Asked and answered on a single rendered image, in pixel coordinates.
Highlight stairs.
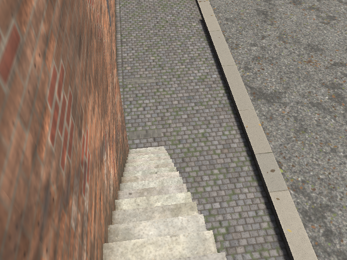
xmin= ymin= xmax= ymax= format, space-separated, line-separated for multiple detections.
xmin=103 ymin=146 xmax=227 ymax=260

